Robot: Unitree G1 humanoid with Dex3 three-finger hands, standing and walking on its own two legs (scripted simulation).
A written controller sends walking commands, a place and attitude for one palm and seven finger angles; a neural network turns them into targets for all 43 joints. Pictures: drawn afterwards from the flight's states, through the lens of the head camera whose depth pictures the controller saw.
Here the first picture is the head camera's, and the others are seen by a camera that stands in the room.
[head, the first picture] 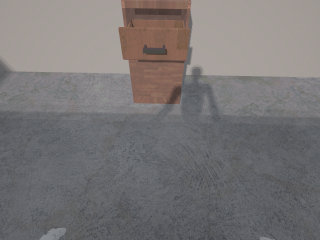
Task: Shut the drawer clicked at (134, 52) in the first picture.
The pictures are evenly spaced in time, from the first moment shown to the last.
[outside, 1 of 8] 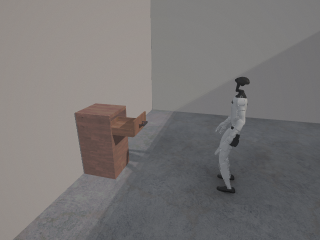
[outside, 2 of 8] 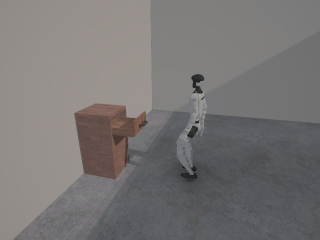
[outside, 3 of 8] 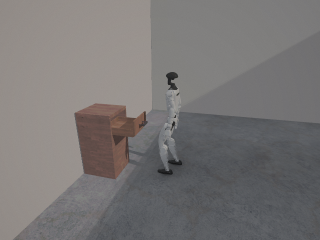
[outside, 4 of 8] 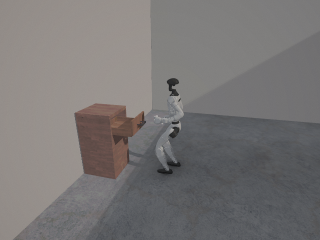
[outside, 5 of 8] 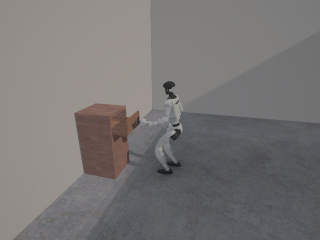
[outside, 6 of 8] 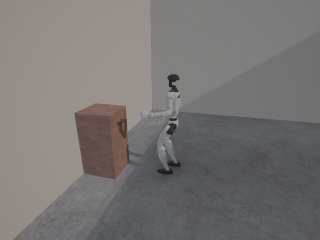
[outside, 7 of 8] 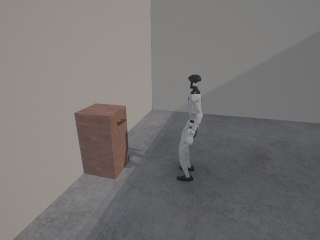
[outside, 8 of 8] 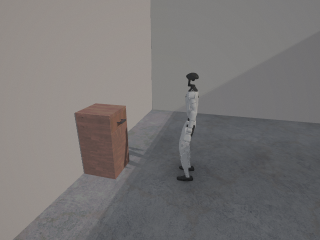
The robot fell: no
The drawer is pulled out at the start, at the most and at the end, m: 0.29 0.29 0.00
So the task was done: yes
